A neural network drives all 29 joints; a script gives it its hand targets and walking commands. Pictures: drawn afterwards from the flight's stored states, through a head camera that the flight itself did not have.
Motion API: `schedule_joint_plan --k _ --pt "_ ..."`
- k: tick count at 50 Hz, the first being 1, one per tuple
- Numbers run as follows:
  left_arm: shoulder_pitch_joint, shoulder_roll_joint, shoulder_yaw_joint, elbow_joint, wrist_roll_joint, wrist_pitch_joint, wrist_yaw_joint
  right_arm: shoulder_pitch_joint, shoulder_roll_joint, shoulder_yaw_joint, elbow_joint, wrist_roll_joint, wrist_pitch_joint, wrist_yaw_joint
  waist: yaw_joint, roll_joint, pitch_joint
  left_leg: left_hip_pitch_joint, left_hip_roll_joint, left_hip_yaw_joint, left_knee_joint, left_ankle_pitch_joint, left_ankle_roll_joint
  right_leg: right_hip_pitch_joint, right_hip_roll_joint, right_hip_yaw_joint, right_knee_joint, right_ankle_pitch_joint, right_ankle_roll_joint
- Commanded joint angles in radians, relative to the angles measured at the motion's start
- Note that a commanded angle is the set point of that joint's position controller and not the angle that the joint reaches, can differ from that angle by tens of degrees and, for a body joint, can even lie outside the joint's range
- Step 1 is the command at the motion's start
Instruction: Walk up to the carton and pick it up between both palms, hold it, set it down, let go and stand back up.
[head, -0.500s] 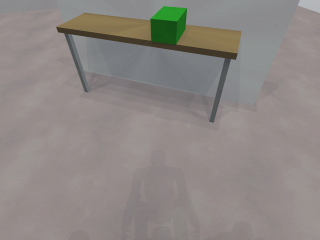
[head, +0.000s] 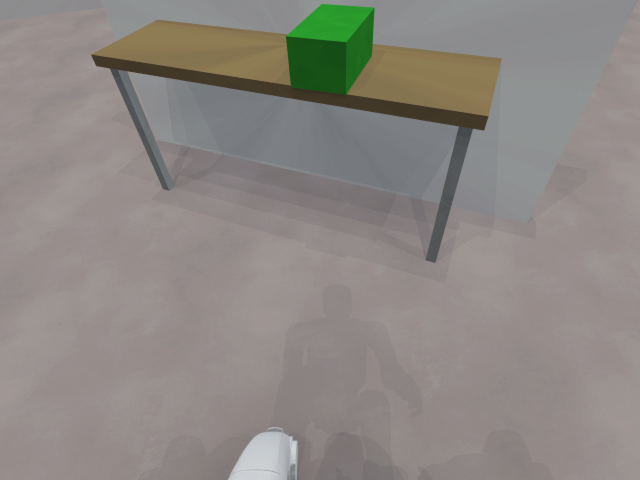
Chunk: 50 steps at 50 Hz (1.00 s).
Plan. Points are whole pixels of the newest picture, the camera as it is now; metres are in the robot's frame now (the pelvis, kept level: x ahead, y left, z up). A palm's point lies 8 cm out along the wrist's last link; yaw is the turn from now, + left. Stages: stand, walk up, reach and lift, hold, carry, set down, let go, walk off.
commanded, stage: walk up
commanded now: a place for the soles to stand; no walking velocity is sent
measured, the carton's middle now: (333, 47) +1.33 +0.07 -0.01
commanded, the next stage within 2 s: none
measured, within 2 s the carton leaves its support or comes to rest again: neither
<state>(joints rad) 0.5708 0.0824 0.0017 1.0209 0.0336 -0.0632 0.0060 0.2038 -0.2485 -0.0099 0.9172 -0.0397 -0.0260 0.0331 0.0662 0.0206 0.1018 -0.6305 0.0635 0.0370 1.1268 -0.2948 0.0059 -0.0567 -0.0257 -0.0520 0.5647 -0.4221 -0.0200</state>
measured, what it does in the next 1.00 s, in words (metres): walks ahead: left foot, then right foot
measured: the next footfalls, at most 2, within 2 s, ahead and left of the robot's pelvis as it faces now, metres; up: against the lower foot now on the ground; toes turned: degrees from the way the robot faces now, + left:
left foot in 0.18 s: +0.31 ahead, +0.13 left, +0.00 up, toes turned +7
right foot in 0.66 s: +0.52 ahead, -0.13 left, +0.00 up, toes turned -8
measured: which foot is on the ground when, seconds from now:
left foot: up 0.00-0.16, down 0.18-0.72, up 0.74-1.00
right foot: down 0.00-0.24, up 0.26-0.64, down 0.66-1.00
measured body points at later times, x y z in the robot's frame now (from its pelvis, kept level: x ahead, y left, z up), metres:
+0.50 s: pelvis +0.28 +0.03 +0.00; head +0.27 +0.03 +0.45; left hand +0.39 +0.29 -0.11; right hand +0.26 -0.20 -0.14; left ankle +0.27 +0.13 -0.73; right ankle +0.35 -0.11 -0.64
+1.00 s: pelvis +0.51 -0.01 +0.01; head +0.52 -0.04 +0.46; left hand +0.50 +0.23 -0.11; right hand +0.57 -0.27 -0.14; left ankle +0.57 +0.15 -0.63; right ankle +0.48 -0.13 -0.73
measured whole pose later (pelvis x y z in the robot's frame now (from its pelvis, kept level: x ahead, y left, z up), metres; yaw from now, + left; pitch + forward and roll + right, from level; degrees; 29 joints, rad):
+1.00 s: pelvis +0.51 -0.01 +0.01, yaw -5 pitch -4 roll +2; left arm 0.48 0.15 0.02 0.85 0.03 -0.08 0.02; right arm 0.27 -0.27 -0.03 0.84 -0.04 -0.01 0.03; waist 0.03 0.05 0.09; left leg -0.56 0.05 -0.02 1.17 -0.29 -0.02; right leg -0.12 -0.06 -0.04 0.50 -0.31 0.00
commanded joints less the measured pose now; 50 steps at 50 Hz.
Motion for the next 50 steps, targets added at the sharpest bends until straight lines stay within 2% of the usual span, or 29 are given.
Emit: schedule_joint_plan --k 1,3,5,6,7,8,9,10,11,12,14,16,19,22,24,27,30,32,33,34,35,36,37,38,39,40,41,45,50 --pt "0.038 0.203 0.050 -0.057 0.006 -0.055 0.007 -0.096 0.006 0.011 -0.113 -0.008 -0.017 0.002 -0.037 -0.080 0.074 0.033 -0.014 0.078 -0.338 0.262 0.001 -0.100 -0.116 0.093 -0.242 0.415 -0.122" --pt "0.055 0.205 0.051 -0.062 0.019 -0.056 0.011 -0.137 0.028 0.017 -0.133 -0.007 -0.033 0.001 -0.008 -0.099 0.025 0.127 -0.029 0.103 -0.485 0.342 0.011 -0.048 -0.133 0.084 -0.239 0.438 -0.122" --pt "0.056 0.225 0.054 -0.065 0.035 -0.048 0.017 -0.090 0.016 0.006 -0.119 -0.023 -0.039 -0.009 -0.017 -0.120 -0.011 0.212 -0.032 0.081 -0.567 0.334 0.016 0.023 -0.185 0.120 -0.207 0.437 -0.121" --pt "0.053 0.234 0.057 -0.067 0.040 -0.041 0.019 -0.030 -0.002 -0.006 -0.100 -0.031 -0.039 -0.017 -0.041 -0.117 -0.033 0.269 -0.036 0.072 -0.590 0.297 0.021 0.044 -0.201 0.123 -0.130 0.469 -0.120" --pt "0.048 0.237 0.056 -0.068 0.043 -0.033 0.019 0.081 -0.034 -0.025 -0.070 -0.036 -0.041 -0.024 -0.093 -0.076 -0.077 0.395 -0.050 0.072 -0.620 0.261 0.035 0.027 -0.185 0.095 0.022 0.504 -0.114" --pt "0.085 0.212 0.045 -0.068 0.041 -0.024 0.015 0.226 -0.087 -0.049 -0.034 -0.041 -0.044 -0.034 -0.141 -0.014 -0.173 0.597 -0.050 0.047 -0.589 0.201 0.061 -0.043 -0.122 0.045 0.237 0.471 -0.090" --pt "0.168 0.163 0.025 -0.067 0.026 -0.012 0.008 0.322 -0.137 -0.062 -0.022 -0.052 -0.041 -0.038 -0.143 0.066 -0.295 0.772 0.103 -0.152 -0.525 0.036 0.089 -0.177 -0.058 0.002 0.465 0.251 -0.068" --pt "0.260 0.132 0.003 -0.089 -0.019 0.008 0.006 0.366 -0.225 -0.080 -0.027 -0.027 -0.042 -0.041 -0.145 0.214 -0.382 0.990 0.345 -0.626 -0.610 -0.067 0.241 -0.452 0.062 0.028 0.754 -0.164 -0.001" --pt "0.201 0.203 0.020 -0.102 -0.038 0.024 0.014 0.327 -0.243 -0.102 -0.034 0.023 -0.033 -0.057 -0.180 0.172 -0.366 0.994 0.411 -0.861 -0.791 -0.315 0.330 -0.602 0.053 0.055 0.867 -0.148 0.006" --pt "0.108 0.247 0.034 -0.124 -0.026 0.019 0.013 0.287 -0.213 -0.095 -0.059 0.032 -0.029 -0.071 -0.185 0.143 -0.339 0.942 0.410 -0.872 -0.866 -0.388 0.320 -0.632 0.013 0.091 0.903 -0.082 -0.006" --pt "-0.067 0.236 0.040 -0.188 -0.019 -0.007 0.003 0.287 -0.162 -0.069 -0.086 0.013 -0.043 -0.086 -0.196 0.038 -0.212 0.810 0.353 -0.615 -0.844 0.100 0.243 -0.633 0.006 0.152 0.897 -0.046 -0.004" --pt "-0.140 0.170 0.033 -0.223 -0.002 -0.021 -0.007 0.257 -0.113 -0.063 -0.049 0.004 -0.066 -0.074 -0.156 0.014 -0.055 0.578 0.305 -0.368 -0.794 0.404 0.236 -0.580 -0.028 0.159 0.821 -0.002 -0.002" --pt "-0.131 0.130 0.037 -0.226 0.001 -0.010 -0.017 0.207 -0.033 -0.046 -0.030 0.011 -0.078 -0.047 -0.065 -0.008 0.056 0.354 0.247 -0.213 -0.839 0.308 0.208 -0.495 -0.042 0.144 0.703 0.016 -0.007" --pt "-0.140 0.125 0.035 -0.250 -0.004 0.005 -0.038 0.130 -0.054 -0.044 -0.046 0.020 -0.085 -0.047 -0.011 0.027 0.128 0.170 0.198 -0.080 -0.927 0.016 0.206 -0.459 -0.046 0.080 0.525 0.174 0.005" --pt "-0.165 0.139 0.033 -0.267 -0.002 0.011 -0.048 0.104 -0.076 -0.046 -0.052 0.017 -0.083 -0.043 0.002 0.095 0.157 0.076 0.172 -0.035 -0.967 -0.201 0.199 -0.397 -0.065 0.054 0.391 0.293 0.013" --pt "-0.251 0.166 0.038 -0.287 0.014 0.008 -0.053 0.147 -0.096 -0.050 -0.045 0.007 -0.082 -0.029 -0.040 0.127 0.142 0.102 0.159 -0.010 -0.927 -0.240 0.189 -0.298 -0.078 0.052 0.220 0.405 0.015" --pt "-0.296 0.203 0.051 -0.305 0.029 0.004 -0.040 0.216 -0.131 -0.055 -0.034 -0.014 -0.067 -0.025 -0.076 0.068 0.101 0.289 0.214 -0.040 -0.856 -0.140 0.199 -0.306 -0.058 0.016 0.111 0.342 -0.002" --pt "-0.190 0.236 0.069 -0.282 0.040 -0.011 -0.020 0.237 -0.127 -0.042 -0.032 -0.025 -0.047 -0.024 -0.032 -0.035 0.024 0.346 0.190 -0.007 -0.635 0.000 0.172 -0.167 -0.018 -0.009 0.021 0.246 -0.016" --pt "-0.070 0.272 0.088 -0.246 0.045 -0.019 -0.007 0.296 -0.085 -0.022 -0.024 -0.027 -0.037 -0.021 0.002 -0.152 -0.070 0.351 0.104 0.050 -0.362 0.089 0.136 -0.035 0.010 0.018 -0.002 0.197 -0.029" --pt "0.018 0.328 0.100 -0.241 0.062 -0.020 0.000 0.393 -0.023 0.005 -0.022 -0.020 -0.029 -0.017 0.001 -0.309 -0.201 0.270 0.022 0.121 -0.063 -0.069 0.079 0.091 -0.176 0.294 -0.019 0.111 -0.059" --pt "0.040 0.395 0.105 -0.258 0.036 -0.012 0.005 0.466 -0.033 0.005 -0.043 -0.009 -0.013 -0.014 -0.020 -0.384 -0.217 0.080 -0.077 0.048 0.118 -0.315 0.013 0.210 -0.370 0.699 -0.126 0.141 -0.156" --pt "0.015 0.404 0.122 -0.258 -0.012 0.002 0.020 0.395 -0.121 -0.021 -0.054 0.004 0.001 -0.019 0.022 -0.332 -0.204 -0.037 -0.053 0.034 0.188 -0.289 0.007 0.230 -0.421 0.852 -0.269 -0.041 -0.242" --pt "-0.004 0.373 0.110 -0.272 -0.029 0.003 0.029 0.309 -0.151 -0.030 -0.074 -0.010 0.004 -0.022 0.027 -0.261 -0.192 -0.063 -0.026 -0.008 0.236 -0.236 0.001 0.204 -0.411 0.868 -0.321 -0.042 -0.240" --pt "-0.017 0.329 0.089 -0.287 -0.034 -0.002 0.031 0.227 -0.150 -0.032 -0.099 -0.012 0.000 -0.023 0.033 -0.187 -0.152 -0.051 -0.017 -0.051 0.247 -0.206 -0.003 0.147 -0.373 0.760 -0.330 0.112 -0.191" --pt "-0.016 0.312 0.079 -0.288 -0.026 -0.011 0.039 0.186 -0.122 -0.028 -0.103 0.004 0.000 -0.020 0.027 -0.133 -0.095 -0.025 -0.001 -0.077 0.244 -0.180 -0.011 0.068 -0.359 0.590 -0.280 0.331 -0.144" --pt "-0.042 0.305 0.078 -0.287 -0.015 -0.019 0.040 0.175 -0.082 -0.020 -0.105 0.013 -0.002 -0.017 0.007 -0.125 -0.048 0.018 0.009 -0.088 0.198 -0.131 -0.013 -0.006 -0.334 0.447 -0.247 0.507 -0.121" --pt "-0.077 0.283 0.075 -0.278 -0.003 -0.025 0.035 0.174 -0.053 -0.017 -0.117 0.013 -0.006 -0.015 -0.015 -0.148 -0.021 0.040 0.007 -0.091 0.181 -0.103 -0.013 -0.043 -0.298 0.356 -0.227 0.612 -0.140" --pt "-0.082 0.192 0.052 -0.245 -0.002 -0.044 0.012 0.187 -0.013 -0.018 -0.101 -0.001 0.000 -0.005 -0.071 -0.145 -0.006 0.059 -0.020 -0.065 0.085 -0.004 -0.023 -0.079 -0.216 0.182 -0.226 0.633 -0.131" --pt "-0.107 0.248 0.056 -0.243 0.007 -0.057 0.017 0.081 0.009 -0.007 -0.145 -0.012 0.008 0.019 -0.079 -0.195 0.062 0.054 0.033 -0.030 -0.212 0.168 -0.048 -0.164 -0.238 0.099 -0.265 0.513 -0.171"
